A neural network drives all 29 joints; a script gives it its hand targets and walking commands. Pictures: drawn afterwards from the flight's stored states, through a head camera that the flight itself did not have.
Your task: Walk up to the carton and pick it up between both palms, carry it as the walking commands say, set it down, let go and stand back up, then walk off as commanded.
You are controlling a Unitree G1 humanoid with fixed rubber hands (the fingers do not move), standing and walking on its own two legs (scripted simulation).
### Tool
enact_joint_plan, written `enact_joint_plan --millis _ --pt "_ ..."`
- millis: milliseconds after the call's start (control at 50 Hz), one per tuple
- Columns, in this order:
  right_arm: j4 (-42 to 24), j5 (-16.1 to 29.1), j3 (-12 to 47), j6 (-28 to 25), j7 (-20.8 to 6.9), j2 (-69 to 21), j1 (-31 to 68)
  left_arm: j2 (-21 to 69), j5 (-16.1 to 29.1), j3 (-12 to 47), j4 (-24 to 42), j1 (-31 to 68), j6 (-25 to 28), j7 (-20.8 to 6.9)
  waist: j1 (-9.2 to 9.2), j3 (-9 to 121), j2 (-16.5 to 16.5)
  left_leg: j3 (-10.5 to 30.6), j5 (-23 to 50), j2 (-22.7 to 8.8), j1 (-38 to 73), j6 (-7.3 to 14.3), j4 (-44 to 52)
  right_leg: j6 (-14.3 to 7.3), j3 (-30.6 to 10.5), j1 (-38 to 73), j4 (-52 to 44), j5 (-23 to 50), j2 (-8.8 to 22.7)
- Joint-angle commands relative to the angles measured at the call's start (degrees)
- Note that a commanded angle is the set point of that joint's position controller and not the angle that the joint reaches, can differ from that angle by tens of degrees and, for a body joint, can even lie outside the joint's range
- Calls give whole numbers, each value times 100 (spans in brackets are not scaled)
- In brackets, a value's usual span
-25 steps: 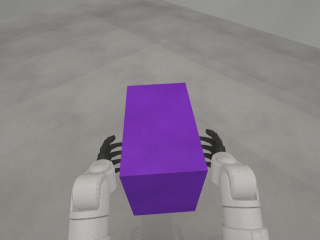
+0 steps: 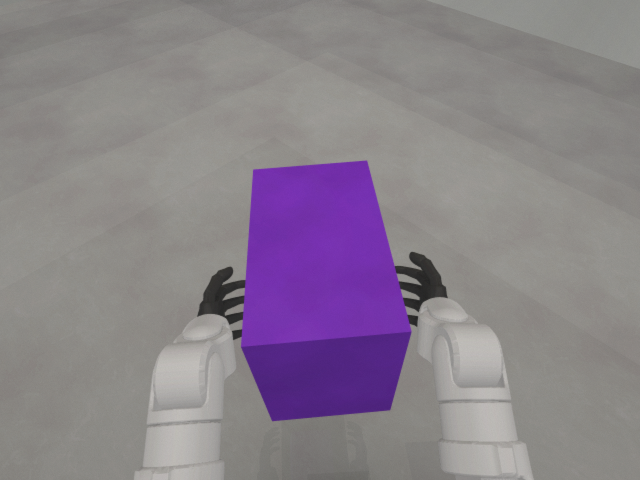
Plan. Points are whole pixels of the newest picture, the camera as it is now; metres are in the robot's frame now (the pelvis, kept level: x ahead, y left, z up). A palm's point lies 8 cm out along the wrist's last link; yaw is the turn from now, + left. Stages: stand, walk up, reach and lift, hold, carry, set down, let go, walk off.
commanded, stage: carry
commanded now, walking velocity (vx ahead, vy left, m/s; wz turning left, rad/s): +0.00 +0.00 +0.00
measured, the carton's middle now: (320, 288) +0.38 +0.00 -0.01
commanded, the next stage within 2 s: none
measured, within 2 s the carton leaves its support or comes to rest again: neither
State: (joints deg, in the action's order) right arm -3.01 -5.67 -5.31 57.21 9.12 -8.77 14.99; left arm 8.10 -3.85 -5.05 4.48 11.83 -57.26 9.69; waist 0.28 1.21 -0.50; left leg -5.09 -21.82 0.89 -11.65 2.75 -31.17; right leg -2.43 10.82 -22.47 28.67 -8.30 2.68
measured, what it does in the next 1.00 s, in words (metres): stands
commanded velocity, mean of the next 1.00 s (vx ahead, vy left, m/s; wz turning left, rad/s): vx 0.00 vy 0.00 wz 0.00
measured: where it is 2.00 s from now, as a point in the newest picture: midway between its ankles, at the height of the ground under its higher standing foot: outside the picture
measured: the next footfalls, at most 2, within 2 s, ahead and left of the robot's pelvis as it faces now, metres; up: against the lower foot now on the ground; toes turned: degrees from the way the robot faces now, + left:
none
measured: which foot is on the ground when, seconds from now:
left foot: down 0.00-1.00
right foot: down 0.00-1.00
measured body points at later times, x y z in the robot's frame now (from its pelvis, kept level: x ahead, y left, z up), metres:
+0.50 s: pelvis -0.01 -0.02 +0.00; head -0.01 -0.02 +0.45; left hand +0.28 +0.12 +0.04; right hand +0.29 -0.15 +0.05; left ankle -0.06 +0.08 -0.73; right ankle +0.07 -0.10 -0.73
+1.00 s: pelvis -0.03 -0.03 +0.00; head -0.04 -0.02 +0.45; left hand +0.26 +0.11 +0.04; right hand +0.27 -0.16 +0.05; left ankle -0.06 +0.08 -0.73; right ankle +0.07 -0.10 -0.73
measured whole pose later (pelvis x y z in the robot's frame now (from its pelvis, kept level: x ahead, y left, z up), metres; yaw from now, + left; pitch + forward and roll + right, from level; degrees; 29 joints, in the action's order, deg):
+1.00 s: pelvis -0.03 -0.03 +0.00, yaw +0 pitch +0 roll +1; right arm 1.8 -7.5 -4.3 53.6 7.9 -8.5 13.9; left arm 7.9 -5.4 -5.0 0.2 10.7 -54.3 8.6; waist 0.6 2.6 -1.1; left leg -5.1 -19.5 -0.4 -12.2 0.9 -31.5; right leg -5.0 11.3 -21.9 26.5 -5.2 1.4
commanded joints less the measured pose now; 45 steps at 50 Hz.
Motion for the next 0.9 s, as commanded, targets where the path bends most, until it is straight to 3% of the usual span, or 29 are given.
enact_joint_plan --millis 0,20,60,100,120,140,160,180,200,220,260,280,320,360,380,400,440,460,480,500,580,600,620,660,680,720,740,780,880 --pt "-1638 1715 3129 -513 -905 -5496 2079 5180 1472 3046 1957 2597 567 -893 18 2636 -5 642 2861 -947 307 -157 157 -28 -715 1634 58 1966 664" --pt "-448 1168 2507 -564 -938 -4791 1491 4724 1001 2481 406 1868 556 -967 13 2617 40 541 2582 -868 306 -181 176 -7 -809 1681 83 2058 694" --pt "-1440 1560 2909 -644 -936 -5167 2252 5023 1308 2840 1446 2547 660 -958 20 2293 17 641 2657 -895 208 -201 379 -18 -761 1449 138 1795 652" --pt "-600 1272 2551 -656 -947 -4795 1865 4639 1003 2477 655 2190 675 -944 25 2384 16 629 2610 -933 348 -171 328 -55 -724 1462 103 1639 623" --pt "-2409 1975 3264 -567 -860 -5345 2418 5255 1656 3066 2219 2542 588 -869 8 2294 -127 618 2286 -919 214 -139 308 7 -788 1455 -58 1617 702" --pt "-654 1225 2647 -510 -923 -4862 1994 4826 951 2441 426 2051 525 -955 20 2326 -53 558 2004 -858 233 -62 290 -47 -885 1407 -52 1742 714" --pt "-1835 1754 2989 -491 -825 -5206 2140 5031 1493 2917 1883 2494 504 -832 26 2336 161 601 2033 -874 232 -127 360 -84 -840 1449 11 1578 709" --pt "176 773 2145 -610 -1007 -4381 1388 4258 493 1978 -128 1580 611 -1026 20 2488 98 525 2115 -838 379 -135 263 -139 -898 1503 11 1847 713" --pt "-1249 1492 2525 -621 -797 -4635 1644 4477 1290 2600 1493 2322 648 -777 0 2452 531 538 2626 -857 366 -190 262 -99 -789 1385 169 1881 711" --pt "-347 1170 2481 -603 -943 -4822 1617 4613 988 2531 719 2386 630 -919 -6 2377 467 564 2633 -888 265 -163 314 -126 -844 1432 97 1738 698" --pt "-744 1373 2956 -555 -1010 -5229 1419 4918 1220 2991 1220 2190 595 -984 17 2391 138 653 2645 -943 315 -114 312 -92 -738 1549 62 1546 661" --pt "-107 1066 2532 -637 -1038 -4868 1965 4666 848 2516 359 2469 669 -1012 23 2223 257 671 2456 -970 218 -144 400 -63 -747 1436 34 1420 594" --pt "-419 1255 2829 -708 -1107 -5222 2132 4914 1029 2696 786 2658 776 -1069 0 2161 -224 613 1314 -831 -85 -77 379 -23 -907 1547 -238 1302 717" --pt "-1971 1807 3066 -622 -907 -5323 2531 5156 1598 3010 2082 2949 647 -914 20 1862 -46 614 1090 -829 -39 -65 542 -44 -954 1256 -285 889 696" --pt "39 974 2392 -655 -1046 -4746 1600 4512 740 2284 71 1966 663 -1069 5 2059 104 528 935 -776 60 -50 457 -96 -1023 1352 -344 927 729" --pt "-1971 2050 3085 -597 -776 -5359 2766 5259 1884 3066 2082 3119 594 -827 9 1929 77 674 1190 -853 -139 -59 555 -46 -960 1371 -312 1048 743" --pt "-186 1073 2491 -497 -915 -4855 1475 4750 973 2495 190 1883 474 -985 13 2190 180 586 736 -786 -1 19 478 -91 -997 1435 -392 739 755" --pt "-1453 1570 2888 -548 -884 -5083 2083 4865 1349 2746 1465 2371 561 -936 18 2223 -157 602 1010 -841 -36 -20 418 -69 -917 1589 -402 992 752" --pt "187 896 2414 -576 -968 -4625 1480 4529 726 2280 -323 1759 573 -1027 7 2360 10 461 897 -710 76 -27 314 -128 -1143 1512 -382 1243 807" --pt "-1131 1459 2913 -613 -947 -5157 2007 4865 1274 2771 1302 2565 667 -987 -2 2441 -123 487 815 -720 71 -48 359 -104 -1113 1585 -495 919 879" --pt "-704 1371 2914 -545 -1026 -5238 1720 4931 1194 2845 1036 2475 617 -1011 -1 2278 107 525 838 -743 -93 -24 425 -85 -1029 1542 -433 808 808" --pt "-1716 1739 3094 -530 -922 -5247 1919 5053 1430 2906 1700 2265 575 -914 -23 2303 37 533 827 -734 -14 -15 491 -58 -1029 1511 -496 710 834" --pt "294 919 2396 -535 -1029 -4787 1679 4407 753 2279 143 2442 629 -1028 5 2275 -182 555 833 -746 -2 -10 429 -131 -1072 1387 -493 692 831" --pt "-227 1132 2751 -675 -1087 -5029 2049 4695 880 2478 347 2453 736 -1107 11 2147 -264 512 829 -721 -8 -43 383 -90 -1032 1453 -579 729 843" --pt "-1377 1635 3162 -587 -984 -5329 2178 5060 1338 2905 1489 2616 661 -969 1 2185 37 582 1002 -742 -63 -37 460 -103 -1055 1494 -494 872 808" --pt "-558 1313 2979 -611 -1106 -5194 2125 4927 995 2655 502 2387 676 -1095 5 2033 -208 562 834 -794 -79 -36 428 -81 -1006 1369 -577 776 799" --pt "-1380 1674 3338 -588 -1086 -5601 2097 5387 1445 3111 1389 2560 643 -1103 5 2134 -73 507 672 -743 -97 -48 420 -94 -1113 1396 -673 475 812" --pt "-189 1203 2738 -626 -1124 -5116 1947 4836 976 2550 397 2521 714 -1101 10 2247 -40 615 821 -808 -78 -28 431 -141 -1031 1390 -534 665 787" --pt "-302 1347 2940 -604 -1180 -5358 1958 4968 1102 2834 770 2722 690 -1132 7 2078 140 586 684 -764 -78 -42 461 -63 -1063 1236 -689 125 759"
